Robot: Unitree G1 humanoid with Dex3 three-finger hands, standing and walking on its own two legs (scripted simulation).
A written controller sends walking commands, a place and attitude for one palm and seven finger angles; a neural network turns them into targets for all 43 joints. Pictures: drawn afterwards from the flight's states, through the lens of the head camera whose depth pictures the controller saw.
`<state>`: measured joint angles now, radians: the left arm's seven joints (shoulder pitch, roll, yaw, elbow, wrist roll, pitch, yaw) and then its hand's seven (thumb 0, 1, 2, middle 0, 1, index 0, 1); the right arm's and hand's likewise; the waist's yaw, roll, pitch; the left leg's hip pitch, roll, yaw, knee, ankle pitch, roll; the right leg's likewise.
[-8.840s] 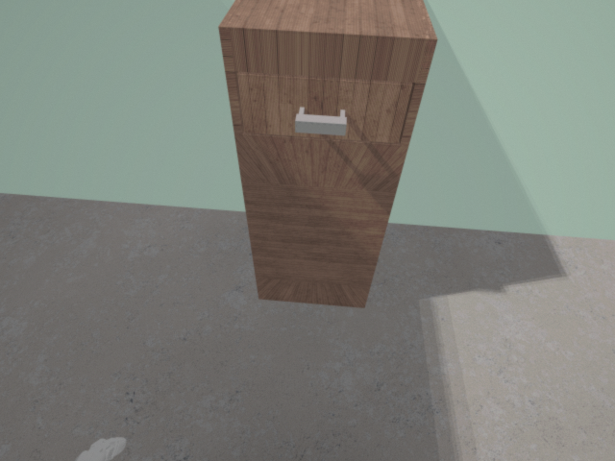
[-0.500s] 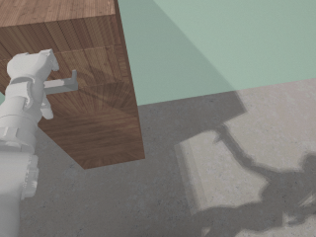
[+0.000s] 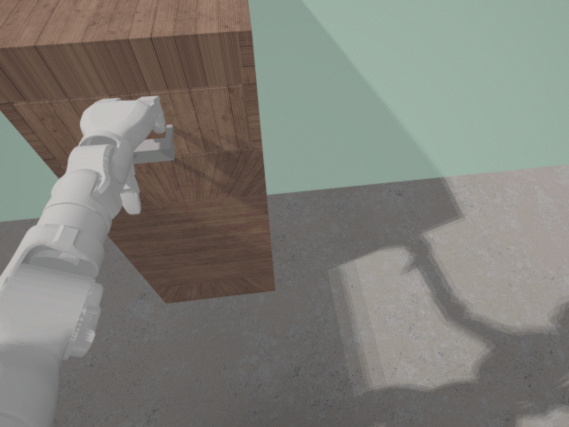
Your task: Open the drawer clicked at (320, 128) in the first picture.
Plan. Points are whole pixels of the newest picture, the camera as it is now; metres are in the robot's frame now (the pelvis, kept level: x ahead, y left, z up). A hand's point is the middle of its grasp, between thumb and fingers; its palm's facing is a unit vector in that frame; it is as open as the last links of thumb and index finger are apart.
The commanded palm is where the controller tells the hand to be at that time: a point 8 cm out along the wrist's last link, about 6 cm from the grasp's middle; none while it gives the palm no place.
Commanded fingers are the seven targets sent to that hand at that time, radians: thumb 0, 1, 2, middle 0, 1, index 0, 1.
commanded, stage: move the hooked fingers above the handle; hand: left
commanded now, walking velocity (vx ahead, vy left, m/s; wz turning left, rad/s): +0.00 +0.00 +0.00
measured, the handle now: (142, 142) +0.56 +0.24 +0.05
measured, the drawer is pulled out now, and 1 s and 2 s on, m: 0.00 0.00 0.00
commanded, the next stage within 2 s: none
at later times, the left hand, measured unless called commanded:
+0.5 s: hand (115, 147) +0.48 +0.24 +0.11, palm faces -0.13 +0.03 -0.99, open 13.7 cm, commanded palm +0.47 +0.23 +0.17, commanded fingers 0.00 -0.50 0.30 -0.30 -1.20 -0.30 -1.20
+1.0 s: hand (122, 127) +0.51 +0.23 +0.13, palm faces -0.07 +0.03 -1.00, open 13.7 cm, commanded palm +0.48 +0.23 +0.17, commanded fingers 0.00 -0.50 0.30 -0.30 -1.20 -0.30 -1.20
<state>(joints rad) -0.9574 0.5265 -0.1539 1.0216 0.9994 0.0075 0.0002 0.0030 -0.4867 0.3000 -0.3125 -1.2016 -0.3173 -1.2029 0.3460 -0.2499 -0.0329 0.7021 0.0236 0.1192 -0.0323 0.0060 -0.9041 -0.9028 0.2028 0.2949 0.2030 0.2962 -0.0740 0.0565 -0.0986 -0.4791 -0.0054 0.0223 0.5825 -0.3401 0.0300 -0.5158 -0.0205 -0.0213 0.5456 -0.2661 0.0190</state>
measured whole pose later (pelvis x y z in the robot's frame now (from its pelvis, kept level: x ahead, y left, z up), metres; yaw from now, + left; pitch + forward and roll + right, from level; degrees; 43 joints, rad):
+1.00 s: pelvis +0.00 -0.01 +0.00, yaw -1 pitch +15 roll -1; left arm -1.04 0.58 -0.07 1.13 1.04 0.08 0.06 0.00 -0.49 0.30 -0.31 -1.20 -0.33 -1.25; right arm 0.35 -0.26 -0.01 0.71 0.03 0.12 -0.04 0.01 -0.90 -0.90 0.20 0.29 0.20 0.30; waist -0.10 0.08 -0.11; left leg -0.50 0.01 0.04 0.58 -0.34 0.02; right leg -0.55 0.00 0.00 0.55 -0.25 0.01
